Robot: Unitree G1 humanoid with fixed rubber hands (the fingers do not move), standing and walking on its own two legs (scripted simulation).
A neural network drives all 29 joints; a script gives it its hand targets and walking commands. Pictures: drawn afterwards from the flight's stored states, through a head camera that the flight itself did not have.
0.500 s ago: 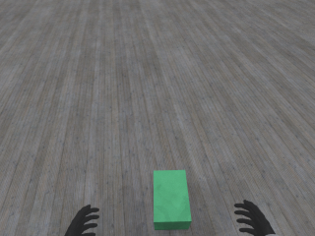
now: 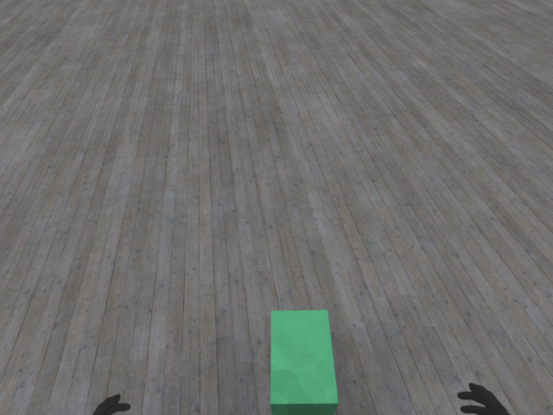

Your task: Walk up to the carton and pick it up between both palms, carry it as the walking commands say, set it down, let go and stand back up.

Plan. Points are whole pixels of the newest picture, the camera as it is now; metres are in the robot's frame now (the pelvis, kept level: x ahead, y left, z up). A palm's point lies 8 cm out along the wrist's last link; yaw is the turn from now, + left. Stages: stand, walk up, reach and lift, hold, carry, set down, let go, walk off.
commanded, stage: stand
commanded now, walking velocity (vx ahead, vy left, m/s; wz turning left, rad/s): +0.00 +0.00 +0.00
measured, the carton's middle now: (300, 362) +0.44 -0.04 -0.68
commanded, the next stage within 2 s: none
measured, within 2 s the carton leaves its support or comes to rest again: neither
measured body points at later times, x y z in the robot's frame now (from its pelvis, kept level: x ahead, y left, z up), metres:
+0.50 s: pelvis +0.00 +0.00 +0.01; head -0.01 +0.00 +0.45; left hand +0.11 +0.30 -0.10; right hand +0.12 -0.30 -0.10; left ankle -0.04 +0.12 -0.74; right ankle -0.02 -0.12 -0.74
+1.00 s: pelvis -0.02 +0.00 +0.01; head -0.02 +0.00 +0.46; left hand +0.08 +0.31 -0.11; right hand +0.09 -0.31 -0.10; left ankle -0.04 +0.12 -0.74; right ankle -0.02 -0.12 -0.74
